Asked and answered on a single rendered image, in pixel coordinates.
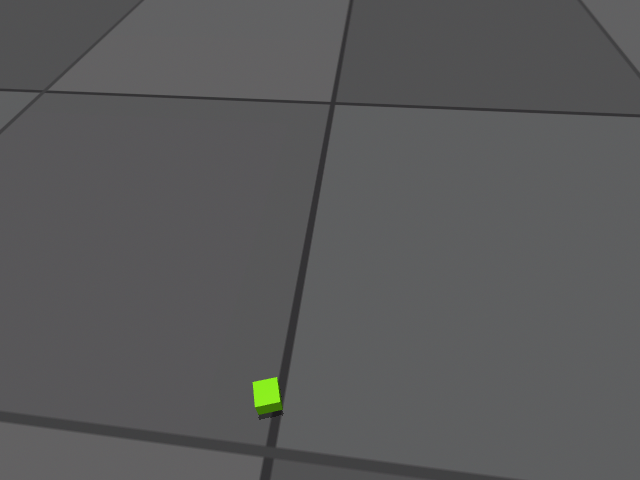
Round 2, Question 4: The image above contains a cube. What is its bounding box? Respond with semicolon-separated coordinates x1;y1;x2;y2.
253;377;283;415

